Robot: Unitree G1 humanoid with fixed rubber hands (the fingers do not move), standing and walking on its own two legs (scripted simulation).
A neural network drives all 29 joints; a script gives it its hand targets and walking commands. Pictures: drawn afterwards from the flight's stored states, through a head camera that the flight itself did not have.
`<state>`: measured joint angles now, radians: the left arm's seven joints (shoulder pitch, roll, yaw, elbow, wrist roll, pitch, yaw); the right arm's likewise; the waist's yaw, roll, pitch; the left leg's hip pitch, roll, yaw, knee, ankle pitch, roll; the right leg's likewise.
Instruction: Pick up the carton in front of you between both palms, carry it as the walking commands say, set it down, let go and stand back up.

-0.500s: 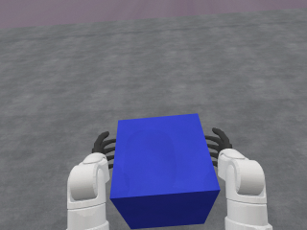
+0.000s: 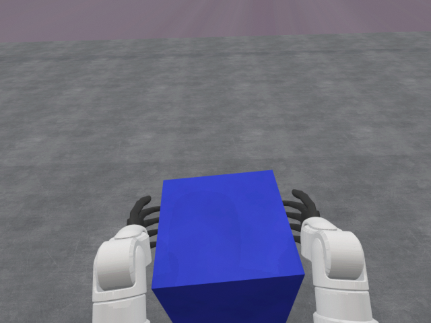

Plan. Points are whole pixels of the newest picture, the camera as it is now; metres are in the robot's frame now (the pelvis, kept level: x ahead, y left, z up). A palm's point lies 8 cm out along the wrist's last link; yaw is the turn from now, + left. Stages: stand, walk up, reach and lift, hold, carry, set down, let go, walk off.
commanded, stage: carry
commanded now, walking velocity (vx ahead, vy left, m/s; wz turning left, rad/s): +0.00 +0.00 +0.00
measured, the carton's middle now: (225, 255) +0.27 +0.00 +0.00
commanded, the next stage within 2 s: hold in 1.36 s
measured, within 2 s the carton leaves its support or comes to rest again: neither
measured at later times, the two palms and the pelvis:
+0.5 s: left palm (136, 263) +0.23 +0.16 +0.05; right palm (305, 255) +0.24 -0.14 +0.05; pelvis -0.05 +0.00 +0.00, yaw +0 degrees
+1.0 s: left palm (137, 259) +0.24 +0.16 +0.04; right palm (303, 252) +0.25 -0.14 +0.04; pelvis -0.05 +0.01 +0.00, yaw +0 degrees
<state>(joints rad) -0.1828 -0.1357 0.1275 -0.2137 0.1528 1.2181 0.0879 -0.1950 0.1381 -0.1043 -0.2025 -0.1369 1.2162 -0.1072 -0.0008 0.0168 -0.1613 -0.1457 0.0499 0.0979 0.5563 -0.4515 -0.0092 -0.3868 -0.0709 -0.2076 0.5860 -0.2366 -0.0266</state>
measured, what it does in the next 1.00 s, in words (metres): stands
